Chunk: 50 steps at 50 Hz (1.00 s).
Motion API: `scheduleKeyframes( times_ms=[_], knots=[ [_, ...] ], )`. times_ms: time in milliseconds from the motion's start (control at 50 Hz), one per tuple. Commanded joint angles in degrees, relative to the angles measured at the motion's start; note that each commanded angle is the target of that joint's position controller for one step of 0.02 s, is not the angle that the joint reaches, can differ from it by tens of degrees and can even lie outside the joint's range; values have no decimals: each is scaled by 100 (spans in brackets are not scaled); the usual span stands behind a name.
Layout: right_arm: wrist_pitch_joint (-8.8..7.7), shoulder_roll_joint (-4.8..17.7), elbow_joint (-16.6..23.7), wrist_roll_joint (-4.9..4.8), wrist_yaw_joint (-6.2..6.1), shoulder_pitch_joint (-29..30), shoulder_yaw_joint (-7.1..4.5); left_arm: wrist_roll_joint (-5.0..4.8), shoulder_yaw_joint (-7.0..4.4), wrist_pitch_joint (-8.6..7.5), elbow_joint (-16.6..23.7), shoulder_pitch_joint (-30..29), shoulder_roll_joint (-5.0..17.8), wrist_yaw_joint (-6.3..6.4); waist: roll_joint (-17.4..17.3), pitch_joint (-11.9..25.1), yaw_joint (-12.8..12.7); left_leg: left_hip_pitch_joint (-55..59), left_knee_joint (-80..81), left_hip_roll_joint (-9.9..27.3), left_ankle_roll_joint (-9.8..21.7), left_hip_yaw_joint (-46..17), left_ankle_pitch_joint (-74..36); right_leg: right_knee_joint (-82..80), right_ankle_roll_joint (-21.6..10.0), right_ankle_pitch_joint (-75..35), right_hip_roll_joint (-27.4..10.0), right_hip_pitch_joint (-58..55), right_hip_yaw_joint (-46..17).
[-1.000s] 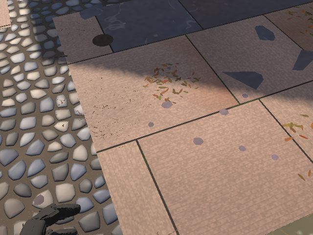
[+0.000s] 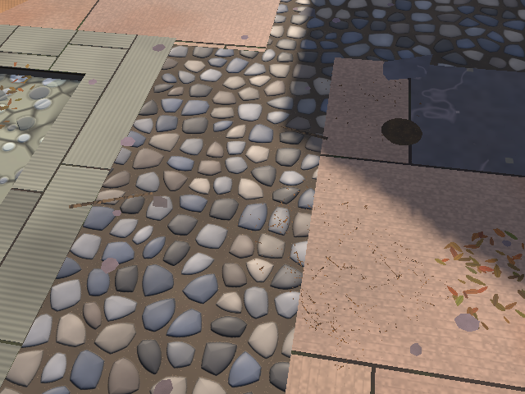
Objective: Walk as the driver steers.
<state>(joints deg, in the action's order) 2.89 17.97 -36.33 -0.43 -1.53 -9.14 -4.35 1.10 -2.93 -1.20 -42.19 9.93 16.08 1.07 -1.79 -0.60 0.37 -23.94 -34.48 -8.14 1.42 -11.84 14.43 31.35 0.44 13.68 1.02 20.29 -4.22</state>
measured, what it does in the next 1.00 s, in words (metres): walks ahead: left foot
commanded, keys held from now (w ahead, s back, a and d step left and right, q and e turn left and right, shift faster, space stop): no key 0.38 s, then w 0.62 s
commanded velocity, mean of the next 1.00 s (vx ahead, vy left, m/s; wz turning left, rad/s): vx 0.21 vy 0.00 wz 0.08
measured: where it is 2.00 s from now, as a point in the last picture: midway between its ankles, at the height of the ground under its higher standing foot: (263, 274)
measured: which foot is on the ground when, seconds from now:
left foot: up 0.00-0.26, down 0.28-0.64, up 0.66-1.00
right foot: down 0.00-1.00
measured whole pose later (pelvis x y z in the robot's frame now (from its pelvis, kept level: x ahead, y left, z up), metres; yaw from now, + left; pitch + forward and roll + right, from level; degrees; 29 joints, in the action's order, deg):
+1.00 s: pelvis +0.18 -0.01 +0.01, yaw +3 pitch +1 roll +0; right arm -4.1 14.9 -39.3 -1.3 2.2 -2.6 -2.8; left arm -0.6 -1.6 -3.9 -51.6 26.1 14.1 0.1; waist -2.1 -1.7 -6.1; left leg -35.8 -34.6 3.6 -0.2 -0.2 -1.6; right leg 10.4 -2.4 17.4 1.7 -5.5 0.8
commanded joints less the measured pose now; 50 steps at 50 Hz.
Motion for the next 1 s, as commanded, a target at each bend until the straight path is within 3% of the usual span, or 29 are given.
scheduleKeyframes(
  times_ms=[20, 40, 60, 80, 100, 180, 220, 260, 280, 300, 320, 340, 360, 400, 440, 480, 520, 560, 600, 620, 640, 660, 680, 700, 740, 780, 840, 900, 1000],
  knots=[
    [-173, 772, 427, 93, -5, -266, -186, 216, -299, -51, 449, 36, 1094, 11, 1640, 561, 9, -765, -2061, 143, -247, 209, 2153, -1449, -1705, -1975, -2429, -891, -2626],
    [-172, 982, 316, 26, 0, -245, -285, 143, -255, -58, 501, -68, 943, 26, 1157, 495, -3, -776, -2715, 187, -325, 127, 1889, -1346, -1613, -1923, -2172, -839, -2216],
    [-116, 860, 174, 13, -22, -338, -283, 39, -228, -51, 503, -241, 837, 37, 882, 421, 90, -784, -2977, 227, -432, 149, 1618, -1213, -1348, -1853, -1809, -859, -1717],
    [-55, 716, 122, 36, -45, -368, -249, -64, -187, -44, 498, -322, 718, 41, 880, 361, 81, -847, -3116, 259, -529, 158, 1407, -1143, -1203, -1882, -1626, -940, -1439],
    [-18, 509, 82, 31, -44, -389, -189, -89, -136, -27, 469, -337, 616, 46, 876, 338, 90, -732, -3075, 286, -601, 200, 1272, -1110, -1154, -2080, -1483, -920, -1190],
    [-43, 20, 186, 16, 13, -8, 28, -57, -120, 79, 343, -212, 565, 30, 1315, 469, -107, 169, -1056, 657, -707, 880, 1123, -980, -1073, -2265, -1102, -1118, -614],
    [-61, 132, 162, -37, 40, 40, 4, -83, -162, 128, 251, 35, 734, 21, 1447, 512, -235, 552, -152, 672, -669, 1023, 877, -888, -1170, -2302, -1212, -1273, -792],
    [-77, 176, -25, -16, 56, -227, -16, -170, -131, 128, 181, 64, 699, 1, 1277, 417, -58, 1245, 1364, 639, -474, 1122, -345, -769, -1010, -2147, -1129, -1084, -775],
    [-82, 314, -33, 45, 44, -233, -25, -168, -105, 70, 108, 256, 648, -14, 1099, 434, -101, 1705, 1591, 807, -314, 850, -864, -788, -763, -1871, -1084, -821, -789],
    [-76, 603, 9, 105, -2, -303, -63, -55, -57, -20, 119, 296, 554, -56, 557, 613, -175, 2225, 1322, 1312, -126, 376, -1905, -553, -449, -1412, -900, -463, -558],
    [-63, 793, -117, 132, -1, -211, -118, 9, -16, -112, 114, 487, 360, -107, -432, 677, -464, 1980, 938, 1472, 187, 262, -1749, -597, -133, -593, -409, -447, -1],
    [-88, 371, -83, 140, 56, -111, -38, 63, -4, -130, 74, 122, 433, -105, -380, 602, -195, 1506, 1056, 1368, 283, 266, -937, -510, 101, -352, -326, -787, 139],
    [-122, 184, -120, 188, 81, -89, 26, 36, -30, -117, 65, -97, 494, -103, -255, 415, -133, 1297, 1145, 1289, 214, 286, -525, -483, 160, -367, -304, -814, 159],
    [-192, 234, -211, 166, 73, -159, 30, 6, -18, -32, -9, -95, 416, -46, -303, 248, -98, 1082, 1250, 1168, 111, 358, 122, -381, 120, -157, -222, -821, 255],
    [-206, 467, -311, 102, 35, -429, -33, -72, -35, 2, -49, -65, 391, -10, -636, -84, 1, 884, 1588, 1295, 323, 15, 1945, 142, 59, 886, 80, -361, 617],
    [-237, 725, -364, 53, 11, -739, -91, -177, -66, -90, 57, -257, 392, -18, -1061, -587, 187, 850, 2232, 1993, 812, -1086, 3214, 937, -36, 1196, 118, 472, 728],
    [-343, 707, -422, 7, -23, -790, -85, -260, -108, -242, 122, -316, 423, -81, -1163, -834, 178, 924, 2418, 2405, 1101, -1639, 2946, 1431, -260, 1360, -191, 917, 412],
    [-405, 620, -404, -65, -11, -619, -65, -306, -105, -370, 70, -169, 374, -187, -988, -747, 41, 1124, 2301, 2356, 1028, -1360, 2313, 931, -475, 1477, -321, 761, 386],
    [-393, 571, -324, -130, 29, -188, -50, -254, -142, -436, -305, 518, 340, -258, -673, -400, -376, 472, 1938, 1851, 734, -547, 1563, -247, -493, 94, -39, -985, 723],
    [-403, 425, -312, -75, 35, -153, -14, -198, -195, -424, -523, 963, 416, -264, -468, -185, -531, 161, 1449, 1584, 581, -189, 1211, -298, -405, -162, 24, -1730, 663],
    [-437, 69, -221, -6, 51, -36, 91, -178, -261, -428, -644, 1555, 674, -238, 324, 6, -715, -362, 120, 1130, 268, 409, 914, -840, -577, 355, -705, -2365, -408],
    [-530, -67, 64, -51, 22, -50, 117, -171, -415, -443, -650, 1967, 1417, -267, 1924, 131, -735, -1509, -1630, 478, -103, 1081, 1432, -1843, -1386, 1432, -1977, -2891, -2881],
    [-619, 327, 75, -178, -5, -30, 5, -98, -324, -483, -586, 1786, 1169, -280, 1604, -108, -656, -2099, -2682, 665, -80, 619, 1945, -2210, -1817, 2194, -2391, -2641, -3827],
    [-691, 444, 2, -235, 34, -77, -37, -118, -229, -508, -487, 1422, 874, -241, 1150, -489, -486, -2445, -3053, 988, 47, 488, 1417, -2176, -1688, 2336, -2251, -2503, -3322],
    [-774, 350, -141, -118, 97, -77, -41, -116, -162, -501, -400, 1115, 739, -207, 741, -540, -362, -2496, -2874, 1291, 162, 665, 438, -2211, -1318, 1405, -1799, -2424, -2263],
    [-779, 236, -174, -51, 180, 3, -43, -97, -90, -462, -422, 1180, 587, -191, 748, -391, -348, -2133, -2486, 1393, 113, 824, -169, -2299, -1110, 229, -1450, -2309, -1452],
    [-740, 39, -78, -31, 244, 324, 13, -130, -77, -410, -513, 1390, 639, -147, 643, -341, -408, -2035, -1699, 1323, -105, 1089, -699, -2370, -1145, -1050, -1272, -2274, -757],
    [-770, -120, 102, -54, 301, 890, 104, -131, -89, -352, -576, 1482, 777, -82, 659, -458, -539, -1598, -585, 1205, -228, 1237, -1415, -2459, -1097, -1373, -1149, -1929, -299],
    [-828, -13, 324, -116, 438, 1516, 127, -211, -116, -299, -765, 1743, 853, -58, 654, -750, -588, -1222, 272, 1070, -86, 1245, -1766, -2450, -1098, -1492, -1437, -2020, -176]
  ],
)
Keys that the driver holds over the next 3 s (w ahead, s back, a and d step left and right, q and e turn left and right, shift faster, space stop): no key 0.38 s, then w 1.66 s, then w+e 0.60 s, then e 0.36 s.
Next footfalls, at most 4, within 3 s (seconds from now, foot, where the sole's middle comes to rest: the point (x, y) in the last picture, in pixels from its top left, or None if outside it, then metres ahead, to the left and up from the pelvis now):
0.28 left None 0.02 0.13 -0.77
1.12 left None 0.43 0.14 -0.77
1.64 right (313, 293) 0.75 -0.09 -0.77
2.18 left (226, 212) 1.04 0.16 -0.77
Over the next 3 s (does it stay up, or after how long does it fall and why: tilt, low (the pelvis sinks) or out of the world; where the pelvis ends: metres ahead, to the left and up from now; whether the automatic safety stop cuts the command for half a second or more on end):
stays up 1.24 -0.02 0.01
